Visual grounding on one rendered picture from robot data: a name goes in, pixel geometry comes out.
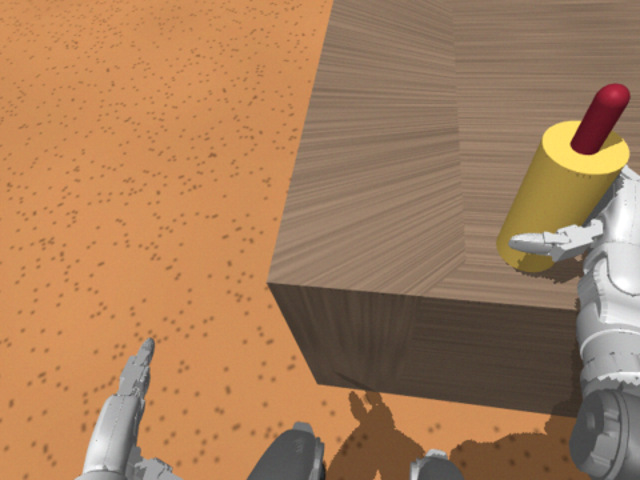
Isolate left robot hand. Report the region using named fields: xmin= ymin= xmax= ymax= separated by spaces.
xmin=82 ymin=338 xmax=184 ymax=480

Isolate bottle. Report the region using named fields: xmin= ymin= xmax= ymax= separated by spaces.
xmin=496 ymin=83 xmax=630 ymax=272

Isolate right robot arm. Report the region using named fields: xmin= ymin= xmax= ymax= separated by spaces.
xmin=569 ymin=242 xmax=640 ymax=480

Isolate right robot hand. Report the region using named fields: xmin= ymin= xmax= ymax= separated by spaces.
xmin=508 ymin=165 xmax=640 ymax=262

